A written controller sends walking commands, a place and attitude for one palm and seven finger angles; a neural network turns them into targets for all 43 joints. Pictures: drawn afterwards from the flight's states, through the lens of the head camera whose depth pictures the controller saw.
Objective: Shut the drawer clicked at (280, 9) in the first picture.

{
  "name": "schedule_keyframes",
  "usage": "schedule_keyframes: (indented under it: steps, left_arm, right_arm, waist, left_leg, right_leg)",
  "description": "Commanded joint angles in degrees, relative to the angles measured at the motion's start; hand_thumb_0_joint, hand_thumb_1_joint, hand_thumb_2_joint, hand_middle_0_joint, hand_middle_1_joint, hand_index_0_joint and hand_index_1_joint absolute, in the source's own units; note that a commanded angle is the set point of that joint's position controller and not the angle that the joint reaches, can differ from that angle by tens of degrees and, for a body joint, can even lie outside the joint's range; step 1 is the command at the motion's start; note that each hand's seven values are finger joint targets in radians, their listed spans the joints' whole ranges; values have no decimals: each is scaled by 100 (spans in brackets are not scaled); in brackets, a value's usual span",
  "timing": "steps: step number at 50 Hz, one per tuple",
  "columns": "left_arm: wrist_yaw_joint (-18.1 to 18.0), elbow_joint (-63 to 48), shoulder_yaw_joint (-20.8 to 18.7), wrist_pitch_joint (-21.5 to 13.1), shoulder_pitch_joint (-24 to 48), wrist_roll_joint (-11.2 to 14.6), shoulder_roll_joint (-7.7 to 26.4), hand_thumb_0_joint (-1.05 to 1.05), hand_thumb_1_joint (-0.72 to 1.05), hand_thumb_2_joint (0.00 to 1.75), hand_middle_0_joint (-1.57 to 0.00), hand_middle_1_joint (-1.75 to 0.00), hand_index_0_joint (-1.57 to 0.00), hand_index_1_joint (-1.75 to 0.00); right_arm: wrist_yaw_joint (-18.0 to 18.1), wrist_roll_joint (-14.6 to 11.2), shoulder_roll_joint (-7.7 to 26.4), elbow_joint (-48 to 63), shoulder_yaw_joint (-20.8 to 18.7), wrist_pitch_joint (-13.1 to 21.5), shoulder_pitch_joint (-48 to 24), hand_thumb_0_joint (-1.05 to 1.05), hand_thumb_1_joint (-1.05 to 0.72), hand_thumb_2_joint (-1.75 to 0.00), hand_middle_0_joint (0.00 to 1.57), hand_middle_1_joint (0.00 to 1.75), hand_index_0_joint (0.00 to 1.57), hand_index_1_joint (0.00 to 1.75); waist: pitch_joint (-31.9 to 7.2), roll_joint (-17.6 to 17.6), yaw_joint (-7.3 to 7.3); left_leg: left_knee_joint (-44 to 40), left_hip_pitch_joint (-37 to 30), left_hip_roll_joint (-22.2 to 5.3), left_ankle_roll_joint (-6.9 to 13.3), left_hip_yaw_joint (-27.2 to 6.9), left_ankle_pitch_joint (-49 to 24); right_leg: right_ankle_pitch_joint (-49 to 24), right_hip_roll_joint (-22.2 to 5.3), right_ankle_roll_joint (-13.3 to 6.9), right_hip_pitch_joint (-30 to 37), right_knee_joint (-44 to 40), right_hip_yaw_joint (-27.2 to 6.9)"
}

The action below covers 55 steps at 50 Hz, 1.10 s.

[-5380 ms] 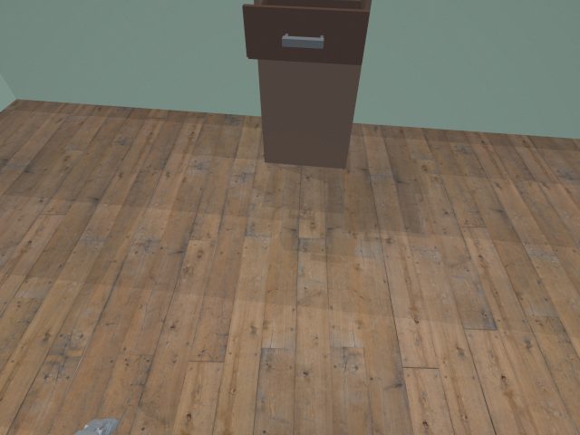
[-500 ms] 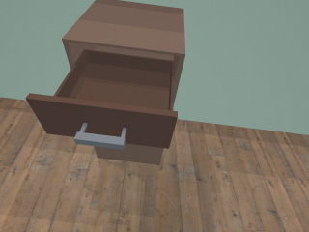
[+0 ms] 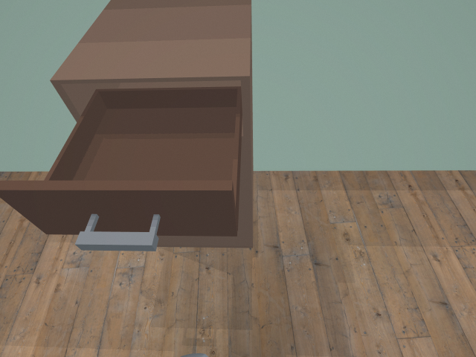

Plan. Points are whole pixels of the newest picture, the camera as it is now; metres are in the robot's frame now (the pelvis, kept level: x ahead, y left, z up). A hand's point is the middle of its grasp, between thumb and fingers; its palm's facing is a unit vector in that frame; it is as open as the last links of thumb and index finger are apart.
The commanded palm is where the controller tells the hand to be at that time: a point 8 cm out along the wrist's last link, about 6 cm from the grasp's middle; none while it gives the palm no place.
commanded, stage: come to a stop and stand still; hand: left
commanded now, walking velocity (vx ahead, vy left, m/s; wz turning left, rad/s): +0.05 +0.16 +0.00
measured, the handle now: (121, 230) +0.31 +0.23 +0.02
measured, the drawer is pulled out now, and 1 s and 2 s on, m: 0.29 0.29 0.29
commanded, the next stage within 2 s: look again from close up in 1.08 s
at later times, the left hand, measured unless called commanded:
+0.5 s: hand out of the picture -0.03 +0.20 -0.17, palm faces +0.06 -0.98 -0.18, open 7.4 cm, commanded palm none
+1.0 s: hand out of the picture -0.02 +0.16 -0.17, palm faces +0.05 -0.98 -0.18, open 7.3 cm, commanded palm none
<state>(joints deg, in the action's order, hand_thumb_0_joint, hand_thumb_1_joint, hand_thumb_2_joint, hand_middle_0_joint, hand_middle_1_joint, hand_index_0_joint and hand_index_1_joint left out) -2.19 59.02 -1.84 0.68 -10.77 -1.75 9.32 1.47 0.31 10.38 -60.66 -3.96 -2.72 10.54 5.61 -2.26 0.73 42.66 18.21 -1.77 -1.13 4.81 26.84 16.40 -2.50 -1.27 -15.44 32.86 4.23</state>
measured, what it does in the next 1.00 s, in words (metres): steps on the spot: left foot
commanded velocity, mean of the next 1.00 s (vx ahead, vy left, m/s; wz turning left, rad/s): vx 0.02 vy -0.02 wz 0.00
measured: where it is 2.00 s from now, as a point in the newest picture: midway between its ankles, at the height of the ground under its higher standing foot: outside the picture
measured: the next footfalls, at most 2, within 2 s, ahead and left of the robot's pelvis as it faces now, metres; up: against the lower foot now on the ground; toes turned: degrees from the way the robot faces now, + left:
left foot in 0.30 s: -0.02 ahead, +0.14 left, +0.00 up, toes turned +3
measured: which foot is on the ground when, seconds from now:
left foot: up 0.00-0.28, down 0.30-1.00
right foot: down 0.00-1.00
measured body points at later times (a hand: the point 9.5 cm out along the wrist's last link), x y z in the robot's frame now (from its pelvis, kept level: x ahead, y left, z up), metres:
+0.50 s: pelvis -0.02 +0.02 +0.01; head -0.02 +0.04 +0.46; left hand -0.03 +0.25 -0.16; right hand -0.02 -0.19 -0.15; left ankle -0.06 +0.15 -0.73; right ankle +0.01 -0.10 -0.73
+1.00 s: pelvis -0.01 +0.00 +0.01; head +0.01 +0.00 +0.46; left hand -0.02 +0.21 -0.15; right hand -0.02 -0.21 -0.16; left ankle -0.06 +0.15 -0.73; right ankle +0.01 -0.10 -0.73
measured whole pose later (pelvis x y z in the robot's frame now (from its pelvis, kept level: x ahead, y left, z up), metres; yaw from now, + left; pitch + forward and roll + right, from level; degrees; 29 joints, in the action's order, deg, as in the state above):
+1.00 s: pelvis -0.01 +0.00 +0.01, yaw +0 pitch -1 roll +0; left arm -2.0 66.3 -0.8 -0.1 -15.7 -0.9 7.5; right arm 2.5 0.3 6.7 -65.5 -0.7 0.6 16.4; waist 2.0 -0.3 -0.3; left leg 23.0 5.4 -3.8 -3.0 1.5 17.1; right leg 11.7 -0.4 -1.4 -13.4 25.5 4.5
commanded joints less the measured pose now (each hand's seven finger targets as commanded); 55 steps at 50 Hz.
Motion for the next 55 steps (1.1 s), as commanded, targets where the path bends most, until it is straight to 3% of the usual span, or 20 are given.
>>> schedule_keyframes:
  steps: [1,4,8,11,13,14,15,16,17,18,19,23,25,26,30,41,49,55]
  left_arm:
    - [-83,-282,-218,-84,-194,36,976,0,90,90,-20,-30,-20,-30]
    - [-68,-311,-255,-100,-303,18,1039,0,90,90,-20,-30,-20,-30]
    - [-29,-252,-308,-83,-444,-7,1127,0,90,90,-20,-30,-20,-30]
    - [0,-196,-297,-61,-327,22,1096,0,90,90,-20,-30,-20,-30]
    - [16,-167,-234,-35,-145,87,917,0,90,90,-20,-30,-20,-30]
    - [30,-172,-178,-24,-114,110,735,0,90,90,-20,-30,-20,-30]
    - [58,-166,-125,-19,-192,126,529,0,90,90,-20,-30,-20,-30]
    - [83,-155,-112,-1,-313,89,428,0,90,90,-20,-30,-20,-30]
    - [92,-68,-84,13,-186,67,395,0,90,90,-20,-30,-20,-30]
    - [111,-24,-70,5,-202,46,414,0,90,90,-20,-30,-20,-30]
    - [131,78,-47,-7,-325,41,374,0,90,90,-20,-30,-20,-30]
    - [146,373,26,-75,-636,70,335,0,90,90,-20,-30,-20,-30]
    - [128,510,37,-83,-766,89,360,0,90,90,-20,-30,-20,-30]
    - [124,545,50,-89,-814,98,355,0,90,90,-20,-30,-20,-30]
    - [67,644,47,-115,-973,124,322,0,90,90,-20,-30,-20,-30]
    - [1,595,19,-159,-952,123,294,0,90,90,-20,-30,-20,-30]
    - [0,559,15,-163,-846,120,381,0,90,90,-20,-30,-20,-30]
    - [14,483,-11,-179,-773,129,475,0,90,90,-20,-30,-20,-30]
  right_arm:
    - [-21,12,330,189,-41,-1,380,0,-90,-90,20,30,20,30]
    - [-58,26,351,254,-16,7,321,0,-90,-90,20,30,20,30]
    - [-81,19,256,329,37,87,235,0,-90,-90,20,30,20,30]
    - [-69,25,210,204,82,152,554,0,-90,-90,20,30,20,30]
    - [-49,37,207,-13,132,225,950,0,-90,-90,20,30,20,30]
    - [-38,72,327,-66,138,276,1086,0,-90,-90,20,30,20,30]
    - [-17,110,490,-42,140,303,968,0,-90,-90,20,30,20,30]
    - [-24,107,665,28,114,289,781,0,-90,-90,20,30,20,30]
    - [-19,103,652,12,130,323,537,0,-90,-90,20,30,20,30]
    - [1,92,604,32,157,336,400,0,-90,-90,20,30,20,30]
    - [23,83,580,36,172,350,333,0,-90,-90,20,30,20,30]
    - [100,46,454,-146,204,430,638,0,-90,-90,20,30,20,30]
    - [114,29,390,-229,209,432,744,0,-90,-90,20,30,20,30]
    - [120,20,353,-251,218,428,784,0,-90,-90,20,30,20,30]
    - [146,4,217,-372,226,407,973,0,-90,-90,20,30,20,30]
    - [138,4,37,-457,256,378,1130,0,-90,-90,20,30,20,30]
    - [114,28,38,-449,271,337,1184,0,-90,-90,20,30,20,30]
    - [95,41,128,-410,275,358,1199,0,-90,-90,20,30,20,30]
  waist:
    - [-742,1002,-109]
    - [-649,1090,-215]
    - [-643,1256,-368]
    - [-726,1326,-233]
    - [-623,952,-24]
    - [-554,438,-4]
    - [-379,-38,-97]
    - [-323,-187,-185]
    - [-57,-820,-167]
    - [166,-881,-211]
    - [233,-851,-256]
    - [4,-494,-200]
    - [6,-278,-192]
    - [66,17,-193]
    - [-225,235,-120]
    - [-462,291,-93]
    - [-92,348,-90]
    - [-215,280,-99]
  left_leg:
    - [1486,481,-27,-93,-564,61]
    - [1127,469,-26,-166,-515,-103]
    - [-54,137,15,-125,-322,-89]
    - [-1179,-545,63,-77,-192,-557]
    - [-2186,-1448,33,9,-201,-1233]
    - [-2462,-1445,-286,118,-564,-1189]
    - [-2705,-947,-716,287,-1050,-897]
    - [-2984,-361,-1047,418,-1380,-96]
    - [-3502,78,-1066,450,-1557,513]
    - [-3669,309,-1053,453,-1571,631]
    - [-3638,251,-997,432,-1449,445]
    - [-3162,-465,-836,390,-1101,-1036]
    - [-3038,-418,-750,332,-981,-1160]
    - [-2948,-454,-714,311,-910,-1406]
    - [-2535,-810,-584,197,-618,-2048]
    - [-2328,-843,-473,133,-478,-1961]
    - [-2322,-683,-395,102,-437,-1631]
    - [-2343,-730,-397,110,-464,-1746]
  right_leg:
    - [-3461,-1597,-973,672,-1239,-1258]
    - [-2773,-1546,-909,690,-1385,-1256]
    - [-1711,-1454,-894,725,-1577,-1431]
    - [-752,-1214,-694,498,-1623,-1325]
    - [339,-829,-300,-204,-1553,-1076]
    - [536,-534,-101,-386,-1279,-834]
    - [326,-247,72,-287,-1104,-552]
    - [307,-125,184,66,-896,-270]
    - [49,-86,247,254,-625,-84]
    - [-108,-64,243,343,-468,-60]
    - [-238,-69,230,341,-432,-73]
    - [-741,-141,233,343,-834,-163]
    - [-891,-196,238,507,-999,-240]
    - [-1080,-201,220,542,-1083,-276]
    - [-1533,-335,115,563,-1157,-430]
    - [-1637,-382,-14,673,-1123,-535]
    - [-975,-409,-34,490,-1390,-662]
    - [-963,-399,-51,589,-1410,-656]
